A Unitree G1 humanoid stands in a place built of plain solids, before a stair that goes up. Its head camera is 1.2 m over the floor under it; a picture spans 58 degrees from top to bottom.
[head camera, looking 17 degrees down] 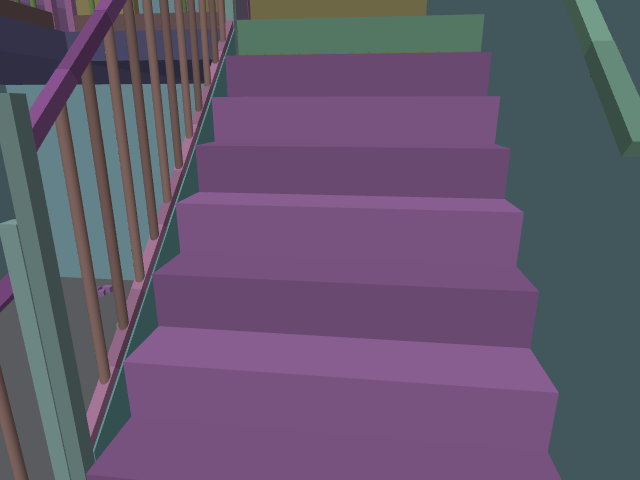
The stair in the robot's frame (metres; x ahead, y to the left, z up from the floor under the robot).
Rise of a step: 0.21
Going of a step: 0.24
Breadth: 1.33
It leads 7 degrees to the right of straight ahead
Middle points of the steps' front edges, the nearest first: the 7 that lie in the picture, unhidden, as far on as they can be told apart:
1.14 -0.03 0.42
1.38 -0.05 0.63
1.62 -0.08 0.83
1.86 -0.11 1.04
2.10 -0.14 1.25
2.35 -0.17 1.46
2.59 -0.20 1.67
